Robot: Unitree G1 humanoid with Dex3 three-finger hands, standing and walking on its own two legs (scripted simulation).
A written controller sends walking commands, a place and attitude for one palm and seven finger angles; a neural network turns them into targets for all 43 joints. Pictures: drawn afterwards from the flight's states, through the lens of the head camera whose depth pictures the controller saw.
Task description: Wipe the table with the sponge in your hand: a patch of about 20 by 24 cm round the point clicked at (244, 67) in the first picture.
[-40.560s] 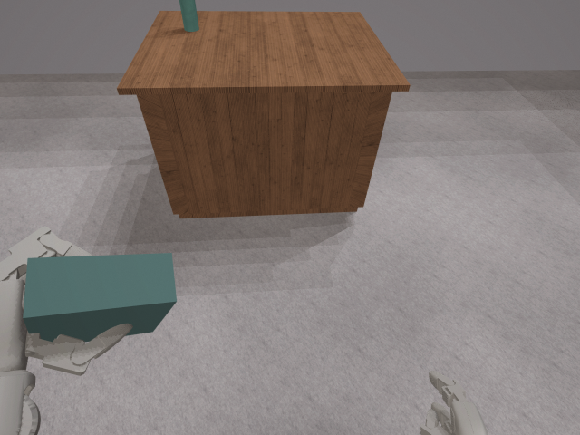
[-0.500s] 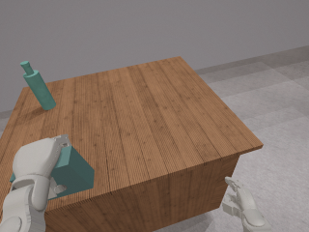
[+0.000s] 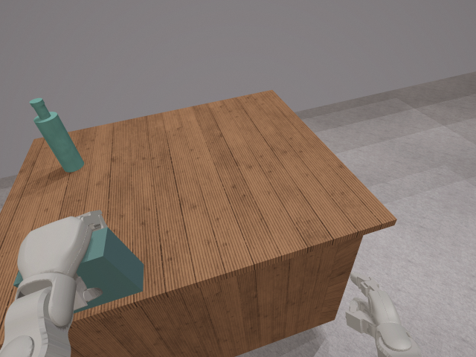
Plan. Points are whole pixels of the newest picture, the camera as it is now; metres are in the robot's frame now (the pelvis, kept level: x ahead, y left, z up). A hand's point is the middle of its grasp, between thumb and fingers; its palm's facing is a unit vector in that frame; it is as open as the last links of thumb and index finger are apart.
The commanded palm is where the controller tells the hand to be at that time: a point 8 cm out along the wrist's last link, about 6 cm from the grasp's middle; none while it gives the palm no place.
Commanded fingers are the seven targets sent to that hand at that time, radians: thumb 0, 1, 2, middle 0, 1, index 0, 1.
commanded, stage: step back with the hand held close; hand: left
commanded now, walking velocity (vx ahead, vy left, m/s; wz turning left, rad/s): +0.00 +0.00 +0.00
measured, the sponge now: (94, 278) +0.19 +0.28 +0.07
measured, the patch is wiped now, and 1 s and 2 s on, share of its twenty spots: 1.00 1.00 1.00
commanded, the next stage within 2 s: stop stepping back and stand still in 1.42 s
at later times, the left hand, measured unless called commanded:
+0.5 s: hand (92, 241) +0.20 +0.26 +0.15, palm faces +0.32 -0.83 -0.45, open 9.5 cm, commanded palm +0.15 +0.30 +0.17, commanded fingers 0.00 0.10 1.30 -1.20 -1.60 -1.20 -1.60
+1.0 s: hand (58, 290) +0.13 +0.26 +0.14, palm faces +0.39 -0.86 -0.34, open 9.5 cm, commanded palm +0.07 +0.32 +0.17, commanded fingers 0.00 0.10 1.30 -1.20 -1.60 -1.20 -1.60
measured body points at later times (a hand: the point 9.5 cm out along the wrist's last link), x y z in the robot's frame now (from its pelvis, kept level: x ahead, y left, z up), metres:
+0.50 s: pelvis -0.01 +0.02 -0.01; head +0.00 +0.02 +0.44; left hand +0.18 +0.30 +0.18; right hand +0.13 -0.24 -0.10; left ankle +0.02 +0.11 -0.74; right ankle +0.03 -0.09 -0.74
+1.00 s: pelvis -0.07 +0.03 -0.03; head -0.07 +0.05 +0.42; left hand +0.10 +0.31 +0.16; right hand +0.12 -0.21 -0.09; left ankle -0.02 +0.13 -0.74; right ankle +0.02 -0.09 -0.74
